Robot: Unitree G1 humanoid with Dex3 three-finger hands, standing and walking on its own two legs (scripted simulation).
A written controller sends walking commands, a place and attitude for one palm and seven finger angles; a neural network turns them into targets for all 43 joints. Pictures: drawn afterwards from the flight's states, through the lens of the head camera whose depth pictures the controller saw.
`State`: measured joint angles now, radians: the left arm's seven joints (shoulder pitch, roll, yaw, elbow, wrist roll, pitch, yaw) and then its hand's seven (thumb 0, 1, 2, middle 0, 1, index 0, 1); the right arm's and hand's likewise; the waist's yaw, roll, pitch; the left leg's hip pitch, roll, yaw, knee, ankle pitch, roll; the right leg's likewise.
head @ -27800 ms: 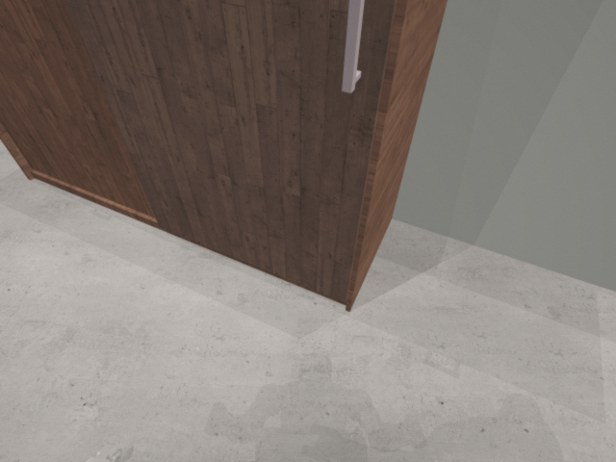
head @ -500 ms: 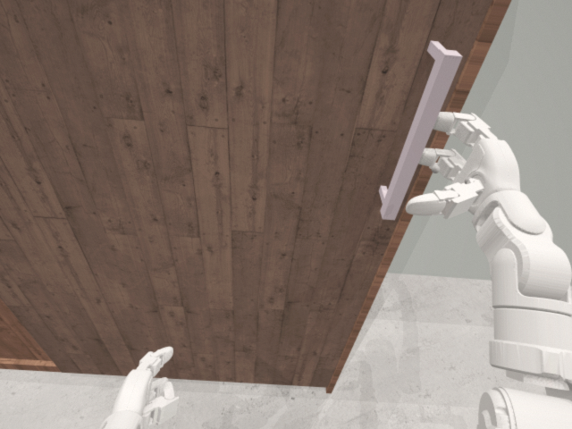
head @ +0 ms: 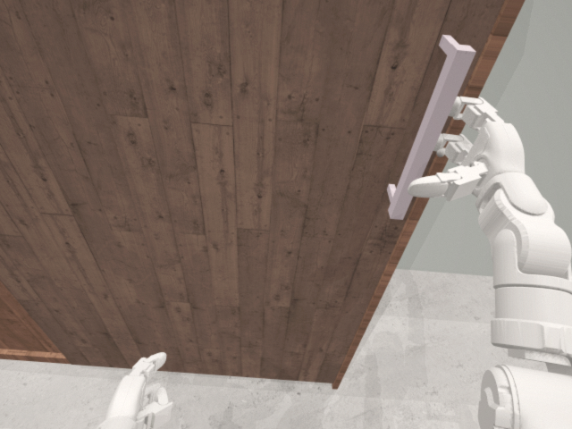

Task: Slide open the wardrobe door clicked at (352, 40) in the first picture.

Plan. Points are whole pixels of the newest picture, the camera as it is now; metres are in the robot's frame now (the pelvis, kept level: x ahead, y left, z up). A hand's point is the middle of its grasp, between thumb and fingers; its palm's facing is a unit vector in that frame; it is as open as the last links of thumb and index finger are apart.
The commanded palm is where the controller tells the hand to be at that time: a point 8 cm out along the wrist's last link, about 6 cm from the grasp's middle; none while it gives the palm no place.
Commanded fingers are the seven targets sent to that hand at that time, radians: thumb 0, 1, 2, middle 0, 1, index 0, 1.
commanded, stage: feel for the door with the fingertips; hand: right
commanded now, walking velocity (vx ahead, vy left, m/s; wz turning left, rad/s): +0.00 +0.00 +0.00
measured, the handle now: (419, 138) +0.44 -0.14 +0.24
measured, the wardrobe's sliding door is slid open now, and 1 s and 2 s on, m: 0.00 0.00 0.00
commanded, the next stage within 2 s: slide the fingers in behind the handle in 0.06 s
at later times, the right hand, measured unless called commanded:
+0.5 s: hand (441, 158) +0.39 -0.16 +0.24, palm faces +0.03 +1.00 -0.01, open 14.0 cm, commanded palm +0.36 -0.21 +0.25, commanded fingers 0.00 0.50 -0.30 0.30 1.20 0.30 1.20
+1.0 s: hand (425, 158) +0.38 -0.13 +0.25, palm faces +0.01 +1.00 -0.01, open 14.0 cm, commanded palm +0.35 -0.18 +0.25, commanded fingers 0.00 0.50 -0.30 0.30 1.20 0.30 1.20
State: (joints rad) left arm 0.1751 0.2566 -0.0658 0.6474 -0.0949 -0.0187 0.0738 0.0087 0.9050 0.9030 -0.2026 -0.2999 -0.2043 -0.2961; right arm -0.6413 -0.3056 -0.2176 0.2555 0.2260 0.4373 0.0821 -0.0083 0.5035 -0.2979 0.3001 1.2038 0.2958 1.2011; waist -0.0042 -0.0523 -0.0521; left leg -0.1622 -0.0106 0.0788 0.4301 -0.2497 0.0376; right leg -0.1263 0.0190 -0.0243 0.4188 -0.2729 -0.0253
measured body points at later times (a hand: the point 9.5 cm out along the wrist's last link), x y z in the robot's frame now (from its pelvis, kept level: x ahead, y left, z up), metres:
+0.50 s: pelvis +0.00 +0.00 +0.00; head -0.02 +0.02 +0.45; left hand +0.18 +0.23 -0.09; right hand +0.39 -0.21 +0.24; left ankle -0.01 +0.09 -0.74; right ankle -0.03 -0.10 -0.74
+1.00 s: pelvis +0.00 +0.00 +0.00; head -0.03 +0.02 +0.45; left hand +0.20 +0.21 -0.08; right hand +0.37 -0.18 +0.25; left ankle -0.01 +0.09 -0.74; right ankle -0.03 -0.10 -0.74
